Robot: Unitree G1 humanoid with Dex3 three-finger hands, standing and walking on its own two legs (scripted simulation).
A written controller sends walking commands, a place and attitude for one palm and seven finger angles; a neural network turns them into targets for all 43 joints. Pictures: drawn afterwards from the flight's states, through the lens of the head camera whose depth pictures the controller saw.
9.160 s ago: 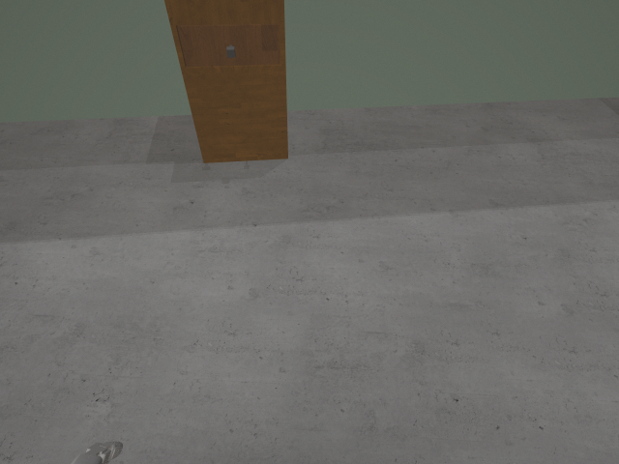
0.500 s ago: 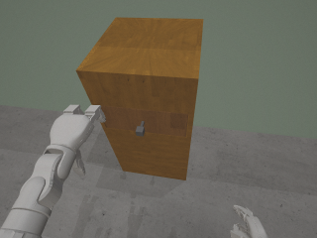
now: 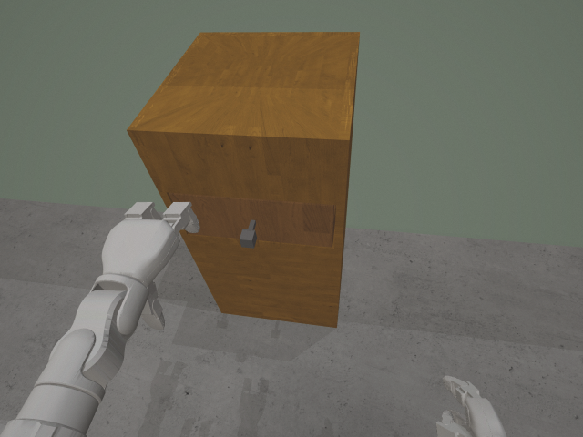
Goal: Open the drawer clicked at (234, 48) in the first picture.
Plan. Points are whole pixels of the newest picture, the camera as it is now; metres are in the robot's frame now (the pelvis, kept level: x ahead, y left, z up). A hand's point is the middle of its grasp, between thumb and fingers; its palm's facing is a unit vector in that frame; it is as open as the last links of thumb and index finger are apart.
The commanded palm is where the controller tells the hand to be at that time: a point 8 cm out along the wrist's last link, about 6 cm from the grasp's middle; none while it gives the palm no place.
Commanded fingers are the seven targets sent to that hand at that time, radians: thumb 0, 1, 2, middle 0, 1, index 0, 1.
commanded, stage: move the hooked fingers above the handle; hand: left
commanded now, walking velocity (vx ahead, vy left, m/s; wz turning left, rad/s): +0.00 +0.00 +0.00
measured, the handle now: (250, 232) +0.56 +0.19 -0.19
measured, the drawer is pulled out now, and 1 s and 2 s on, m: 0.00 0.00 0.00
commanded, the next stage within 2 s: none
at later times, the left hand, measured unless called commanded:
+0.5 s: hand (202, 246) +0.40 +0.22 -0.01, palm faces -0.07 -0.03 -1.00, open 13.8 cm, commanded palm +0.39 +0.23 +0.04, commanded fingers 0.00 -0.50 0.30 -0.30 -1.20 -0.30 -1.20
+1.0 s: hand (225, 236) +0.47 +0.21 -0.08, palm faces -0.05 -0.01 -1.00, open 13.8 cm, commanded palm +0.46 +0.21 -0.03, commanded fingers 0.00 -0.50 0.30 -0.30 -1.20 -0.30 -1.20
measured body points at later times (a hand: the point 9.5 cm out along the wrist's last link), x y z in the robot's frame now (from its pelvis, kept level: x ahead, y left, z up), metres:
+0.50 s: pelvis -0.01 +0.00 -0.02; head +0.06 -0.02 +0.42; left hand +0.40 +0.22 +0.04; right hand +0.06 -0.28 -0.16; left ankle -0.02 +0.11 -0.74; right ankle +0.03 -0.11 -0.74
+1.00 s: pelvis -0.01 +0.02 -0.07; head +0.11 +0.02 +0.37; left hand +0.47 +0.21 -0.02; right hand -0.01 -0.26 -0.19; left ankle -0.02 +0.11 -0.74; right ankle +0.03 -0.11 -0.74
